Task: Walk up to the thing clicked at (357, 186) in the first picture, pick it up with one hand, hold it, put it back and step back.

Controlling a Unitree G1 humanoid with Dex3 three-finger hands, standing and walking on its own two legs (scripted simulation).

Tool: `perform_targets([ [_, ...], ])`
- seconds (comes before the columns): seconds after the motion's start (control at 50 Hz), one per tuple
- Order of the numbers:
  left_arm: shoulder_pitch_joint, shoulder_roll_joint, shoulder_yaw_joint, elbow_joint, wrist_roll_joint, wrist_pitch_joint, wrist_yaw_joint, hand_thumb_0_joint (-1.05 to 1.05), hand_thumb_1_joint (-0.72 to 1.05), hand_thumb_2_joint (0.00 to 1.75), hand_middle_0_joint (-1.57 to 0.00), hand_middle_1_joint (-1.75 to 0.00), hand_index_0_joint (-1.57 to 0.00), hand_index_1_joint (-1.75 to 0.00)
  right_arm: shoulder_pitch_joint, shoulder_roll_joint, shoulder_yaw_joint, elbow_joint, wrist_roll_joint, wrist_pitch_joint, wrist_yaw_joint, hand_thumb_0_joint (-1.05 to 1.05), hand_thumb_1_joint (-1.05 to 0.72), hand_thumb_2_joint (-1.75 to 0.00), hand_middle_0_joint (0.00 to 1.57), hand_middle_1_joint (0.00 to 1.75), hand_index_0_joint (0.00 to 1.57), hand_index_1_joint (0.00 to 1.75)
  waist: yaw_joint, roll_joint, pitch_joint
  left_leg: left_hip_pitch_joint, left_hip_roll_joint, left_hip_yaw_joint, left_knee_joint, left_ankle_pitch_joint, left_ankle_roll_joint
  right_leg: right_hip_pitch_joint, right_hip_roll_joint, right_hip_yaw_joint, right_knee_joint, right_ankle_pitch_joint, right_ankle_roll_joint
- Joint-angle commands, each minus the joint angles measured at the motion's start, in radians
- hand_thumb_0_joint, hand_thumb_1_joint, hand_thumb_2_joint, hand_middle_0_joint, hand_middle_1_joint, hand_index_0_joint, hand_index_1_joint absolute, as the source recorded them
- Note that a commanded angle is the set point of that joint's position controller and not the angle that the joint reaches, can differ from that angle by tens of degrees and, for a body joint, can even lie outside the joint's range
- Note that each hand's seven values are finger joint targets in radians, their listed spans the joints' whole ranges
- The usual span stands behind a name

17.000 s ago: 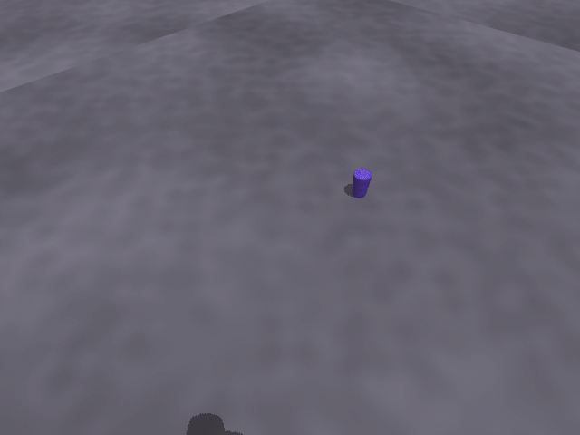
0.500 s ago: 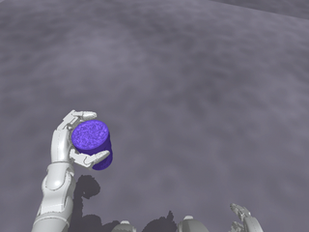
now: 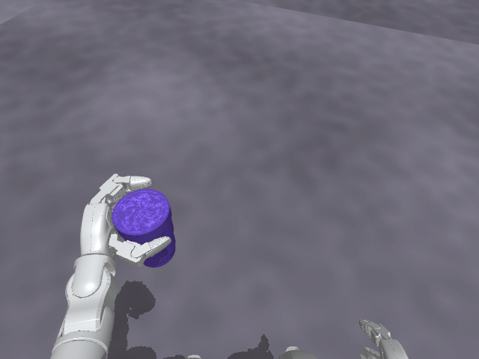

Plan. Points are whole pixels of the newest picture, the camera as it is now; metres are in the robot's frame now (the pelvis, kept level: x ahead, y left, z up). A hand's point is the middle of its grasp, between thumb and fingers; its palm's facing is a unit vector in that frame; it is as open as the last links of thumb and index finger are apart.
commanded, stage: hold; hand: left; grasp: from the side
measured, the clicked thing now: (149, 232) +0.33 +0.16 +0.00
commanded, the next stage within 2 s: none
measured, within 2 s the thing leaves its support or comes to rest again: neither
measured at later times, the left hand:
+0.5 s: hand (140, 219) +0.33 +0.17 +0.06, palm faces +0.09 -1.00 -0.02, open 11.5 cm
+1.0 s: hand (137, 224) +0.32 +0.17 +0.06, palm faces +0.09 -1.00 -0.02, open 11.5 cm
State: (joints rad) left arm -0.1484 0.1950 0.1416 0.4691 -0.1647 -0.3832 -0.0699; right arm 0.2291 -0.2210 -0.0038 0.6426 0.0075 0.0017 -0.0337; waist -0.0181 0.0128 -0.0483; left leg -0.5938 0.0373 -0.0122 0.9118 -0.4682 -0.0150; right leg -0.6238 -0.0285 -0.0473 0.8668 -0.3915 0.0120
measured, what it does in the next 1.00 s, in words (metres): stands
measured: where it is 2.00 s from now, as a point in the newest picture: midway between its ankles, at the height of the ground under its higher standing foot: outside the picture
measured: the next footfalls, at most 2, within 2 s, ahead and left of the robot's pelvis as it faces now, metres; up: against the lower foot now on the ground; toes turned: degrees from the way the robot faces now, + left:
none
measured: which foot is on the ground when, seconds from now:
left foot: down 0.00-1.00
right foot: down 0.00-1.00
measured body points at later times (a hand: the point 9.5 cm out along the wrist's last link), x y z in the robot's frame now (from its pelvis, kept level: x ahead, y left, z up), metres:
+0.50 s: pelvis +0.00 +0.00 +0.01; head +0.04 +0.00 +0.46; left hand +0.32 +0.22 +0.06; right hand +0.13 -0.25 -0.10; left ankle -0.01 +0.13 -0.69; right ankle +0.02 -0.13 -0.69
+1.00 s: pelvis -0.01 +0.00 +0.01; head +0.03 +0.00 +0.46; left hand +0.31 +0.22 +0.06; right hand +0.13 -0.25 -0.10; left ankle -0.01 +0.13 -0.69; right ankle +0.02 -0.13 -0.69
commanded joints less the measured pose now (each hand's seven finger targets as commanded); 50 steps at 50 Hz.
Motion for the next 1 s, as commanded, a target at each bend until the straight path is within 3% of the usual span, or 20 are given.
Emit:
perform_targets([
  [0.0, -0.265, 0.12, 0.038, -0.238, -0.016, -0.067, -0.001, 0.0, 0.03, 1.15, -1.24, -1.38, -1.26, -1.38, -0.014, -0.14, -0.052, -0.12, 0.002, -0.037, -0.013, 0.0, -0.92, -0.9, 0.2, 0.3, 0.2, 0.3, -0.008, -0.001, -0.287, 0.1, -0.026, 0.006, -0.155, 0.279, 0.01, 0.199, 0.03, 0.001, -0.107, 0.262, -0.024],
  [0.08, -0.255, 0.146, 0.05, -0.256, -0.007, -0.07, 0.003, 0.0, 0.03, 1.15, -1.25, -1.38, -1.27, -1.38, -0.014, -0.134, -0.049, -0.122, 0.002, -0.038, -0.013, 0.0, -0.93, -0.9, 0.2, 0.3, 0.2, 0.3, -0.003, -0.007, -0.292, 0.106, -0.031, 0.01, -0.164, 0.266, 0.014, 0.237, 0.028, 0.004, -0.123, 0.258, -0.019],
  [0.1, -0.21, 0.096, 0.02, -0.19, -0.01, -0.063, -0.002, 0.0, 0.03, 1.15, -1.24, -1.38, -1.27, -1.38, -0.024, -0.129, -0.044, -0.13, 0.002, -0.037, -0.011, 0.0, -0.93, -0.9, 0.2, 0.3, 0.2, 0.3, -0.009, -0.029, -0.252, 0.087, -0.029, 0.008, -0.17, 0.255, 0.013, 0.224, 0.029, 0.001, -0.126, 0.246, -0.02],
  [0.14, -0.269, 0.133, 0.048, -0.267, -0.016, -0.072, 0.003, 0.0, 0.02, 1.16, -1.24, -1.39, -1.26, -1.38, -0.022, -0.137, -0.051, -0.121, 0.003, -0.041, -0.011, 0.0, -0.93, -0.9, 0.2, 0.3, 0.2, 0.3, -0.003, 0.01, -0.292, 0.12, -0.029, 0.012, -0.17, 0.277, 0.011, 0.235, 0.028, 0.005, -0.125, 0.267, -0.022],
  [0.18, -0.275, 0.142, 0.04, -0.277, -0.007, -0.069, 0.005, 0.0, 0.02, 1.15, -1.23, -1.37, -1.25, -1.37, -0.018, -0.135, -0.047, -0.122, 0.003, -0.039, -0.013, 0.0, -0.92, -0.9, 0.2, 0.3, 0.2, 0.3, -0.002, 0.009, -0.283, 0.123, -0.031, 0.015, -0.172, 0.284, 0.011, 0.243, 0.028, 0.005, -0.133, 0.273, -0.021],
  [0.24, -0.235, 0.092, 0.018, -0.219, -0.015, -0.06, 0.003, 0.0, 0.02, 1.16, -1.24, -1.38, -1.26, -1.37, -0.027, -0.127, -0.042, -0.123, 0.002, -0.042, -0.01, 0.0, -0.92, -0.9, 0.2, 0.3, 0.2, 0.3, -0.009, -0.008, -0.245, 0.117, -0.029, 0.011, -0.179, 0.272, 0.012, 0.233, 0.029, 0.001, -0.141, 0.263, -0.019],
  [0.26, -0.276, 0.138, 0.049, -0.273, -0.017, -0.065, 0.008, 0.0, 0.04, 1.16, -1.23, -1.38, -1.26, -1.37, -0.023, -0.138, -0.049, -0.119, 0.005, -0.043, -0.012, 0.0, -0.92, -0.9, 0.2, 0.3, 0.2, 0.3, -0.004, 0.007, -0.26, 0.136, -0.028, 0.011, -0.188, 0.273, 0.011, 0.236, 0.03, 0.003, -0.142, 0.261, -0.021],
  [0.28, -0.246, 0.12, 0.03, -0.231, -0.008, -0.06, 0.006, 0.0, 0.04, 1.18, -1.24, -1.4, -1.26, -1.39, -0.03, -0.132, -0.046, -0.12, 0.004, -0.044, -0.012, 0.0, -0.92, -0.9, 0.2, 0.3, 0.2, 0.3, -0.006, -0.007, -0.257, 0.129, -0.03, 0.012, -0.189, 0.265, 0.012, 0.243, 0.028, 0.002, -0.147, 0.256, -0.019],
  [0.3, -0.299, 0.151, 0.047, -0.297, -0.006, -0.065, 0.01, 0.0, 0.06, 1.17, -1.24, -1.38, -1.26, -1.38, -0.028, -0.131, -0.046, -0.121, 0.004, -0.043, -0.013, 0.0, -0.92, -0.9, 0.2, 0.3, 0.2, 0.3, -0.003, 0.008, -0.261, 0.128, -0.032, 0.015, -0.191, 0.251, 0.013, 0.247, 0.027, 0.006, -0.152, 0.248, -0.019],
  [0.36, -0.236, 0.09, 0.012, -0.231, -0.015, -0.053, 0.002, 0.0, 0.05, 1.17, -1.25, -1.39, -1.27, -1.39, -0.031, -0.125, -0.043, -0.115, 0.005, -0.048, -0.01, 0.0, -0.92, -0.9, 0.2, 0.3, 0.2, 0.3, -0.007, -0.019, -0.222, 0.114, -0.032, 0.015, -0.199, 0.234, 0.015, 0.248, 0.027, 0.003, -0.161, 0.234, -0.016],
  [0.42, -0.257, 0.131, 0.033, -0.251, -0.007, -0.045, 0.007, 0.0, 0.02, 1.17, -1.24, -1.39, -1.26, -1.39, -0.024, -0.135, -0.049, -0.114, 0.006, -0.047, -0.011, 0.0, -0.92, -0.9, 0.2, 0.3, 0.2, 0.3, -0.009, -0.01, -0.255, 0.141, -0.033, 0.018, -0.194, 0.286, 0.016, 0.267, 0.026, 0.008, -0.163, 0.286, -0.017],
  [0.46, -0.25, 0.103, 0.012, -0.242, -0.009, -0.038, 0.005, 0.0, 0.01, 1.16, -1.23, -1.37, -1.25, -1.37, -0.033, -0.129, -0.044, -0.119, 0.006, -0.049, -0.01, 0.0, -0.92, -0.9, 0.2, 0.3, 0.2, 0.3, -0.011, -0.012, -0.225, 0.138, -0.032, 0.018, -0.2, 0.282, 0.016, 0.256, 0.026, 0.006, -0.168, 0.285, -0.015],
  [0.48, -0.261, 0.128, 0.042, -0.258, -0.01, -0.04, 0.011, 0.0, 0.01, 1.16, -1.23, -1.38, -1.24, -1.37, -0.029, -0.13, -0.048, -0.115, 0.006, -0.048, -0.011, 0.0, -0.92, -0.9, 0.2, 0.3, 0.2, 0.3, -0.002, -0.018, -0.254, 0.142, -0.032, 0.017, -0.201, 0.279, 0.017, 0.268, 0.024, 0.005, -0.168, 0.281, -0.015],
  [0.54, -0.285, 0.128, 0.04, -0.264, -0.008, -0.048, 0.012, 0.0, 0.03, 1.17, -1.22, -1.38, -1.24, -1.37, -0.036, -0.13, -0.048, -0.109, 0.003, -0.052, -0.009, 0.0, -0.92, -0.9, 0.2, 0.3, 0.2, 0.3, -0.006, -0.01, -0.223, 0.127, -0.034, 0.02, -0.204, 0.239, 0.018, 0.246, 0.024, 0.007, -0.174, 0.242, -0.016],
  [0.56, -0.244, 0.102, 0.032, -0.21, -0.009, -0.043, 0.013, 0.0, 0.04, 1.17, -1.23, -1.38, -1.25, -1.37, -0.028, -0.126, -0.045, -0.109, 0.003, -0.052, -0.009, 0.0, -0.92, -0.9, 0.2, 0.3, 0.2, 0.3, -0.012, -0.027, -0.234, 0.137, -0.032, 0.018, -0.203, 0.256, 0.018, 0.252, 0.025, 0.006, -0.17, 0.256, -0.015],
  [0.64, -0.284, 0.128, 0.037, -0.248, -0.004, -0.053, 0.007, 0.0, 0.04, 1.18, -1.23, -1.39, -1.25, -1.38, -0.029, -0.139, -0.051, -0.12, 0.004, -0.053, -0.006, 0.0, -0.92, -0.9, 0.2, 0.3, 0.2, 0.3, -0.002, 0.015, -0.275, 0.169, -0.03, 0.012, -0.206, 0.327, 0.009, 0.279, 0.026, 0.003, -0.159, 0.308, -0.024],
  [0.7, -0.269, 0.136, 0.051, -0.259, -0.01, -0.061, 0.002, 0.0, 0.02, 1.17, -1.23, -1.38, -1.25, -1.38, -0.039, -0.136, -0.05, -0.123, 0.006, -0.053, -0.006, 0.0, -0.92, -0.9, 0.2, 0.3, 0.2, 0.3, 0.002, 0.001, -0.255, 0.163, -0.029, 0.012, -0.215, 0.297, 0.011, 0.272, 0.029, 0.001, -0.168, 0.282, -0.021],
  [0.78, -0.249, 0.101, 0.022, -0.217, -0.013, -0.058, 0.001, 0.0, 0.02, 1.16, -1.23, -1.38, -1.25, -1.38, -0.034, -0.134, -0.05, -0.107, 0.004, -0.059, -0.005, 0.0, -0.92, -0.9, 0.2, 0.3, 0.2, 0.3, -0.014, -0.024, -0.214, 0.143, -0.03, 0.015, -0.214, 0.25, 0.018, 0.243, 0.027, 0.003, -0.177, 0.246, -0.018],
  [0.88, -0.221, 0.1, 0.021, -0.216, -0.013, -0.059, -0.002, 0.0, 0.01, 1.17, -1.23, -1.39, -1.25, -1.38, -0.038, -0.136, -0.049, -0.116, 0.006, -0.058, -0.003, 0.0, -0.92, -0.9, 0.2, 0.3, 0.2, 0.3, -0.004, -0.012, -0.231, 0.149, -0.032, 0.014, -0.219, 0.271, 0.015, 0.267, 0.026, 0.002, -0.178, 0.264, -0.02],
  [0.98, -0.279, 0.126, 0.036, -0.27, -0.01, -0.073, 0.005, 0.0, 0.04, 1.16, -1.22, -1.38, -1.24, -1.37, -0.039, -0.132, -0.047, -0.114, 0.005, -0.059, -0.002, 0.0, -0.92, -0.9, 0.2, 0.3, 0.2, 0.3, -0.006, -0.006, -0.225, 0.147, -0.031, 0.01, -0.227, 0.232, 0.015, 0.262, 0.026, -0.001, -0.18, 0.226, -0.02],
])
